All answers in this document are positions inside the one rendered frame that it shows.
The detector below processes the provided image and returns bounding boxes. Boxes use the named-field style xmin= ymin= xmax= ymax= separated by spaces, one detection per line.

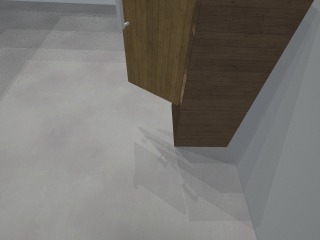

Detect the handle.
xmin=115 ymin=0 xmax=129 ymax=30

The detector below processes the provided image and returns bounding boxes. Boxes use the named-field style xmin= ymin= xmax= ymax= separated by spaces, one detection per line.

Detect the cupboard door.
xmin=122 ymin=0 xmax=197 ymax=106

